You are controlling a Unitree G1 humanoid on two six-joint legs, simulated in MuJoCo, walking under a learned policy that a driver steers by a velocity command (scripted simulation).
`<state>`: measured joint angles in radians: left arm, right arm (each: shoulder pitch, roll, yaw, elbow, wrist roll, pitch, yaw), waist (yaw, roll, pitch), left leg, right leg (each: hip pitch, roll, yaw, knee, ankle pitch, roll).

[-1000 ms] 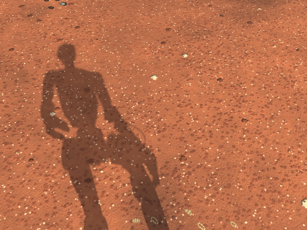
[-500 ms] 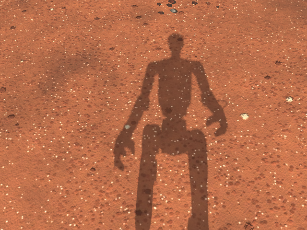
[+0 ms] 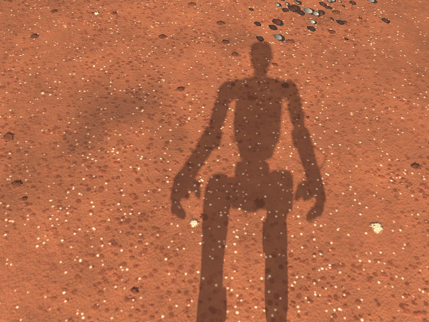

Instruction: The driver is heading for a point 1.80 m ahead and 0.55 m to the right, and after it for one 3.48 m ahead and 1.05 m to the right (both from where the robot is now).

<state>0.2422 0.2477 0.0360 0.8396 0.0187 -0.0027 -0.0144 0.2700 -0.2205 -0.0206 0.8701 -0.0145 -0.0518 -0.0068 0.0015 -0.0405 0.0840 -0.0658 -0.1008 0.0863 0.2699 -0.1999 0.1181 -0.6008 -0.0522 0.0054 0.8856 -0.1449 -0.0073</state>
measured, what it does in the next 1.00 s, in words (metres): walks ahead, turning right: right foot, then left foot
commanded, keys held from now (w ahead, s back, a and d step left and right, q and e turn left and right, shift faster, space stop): e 0.86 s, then no key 0.02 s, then q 0.12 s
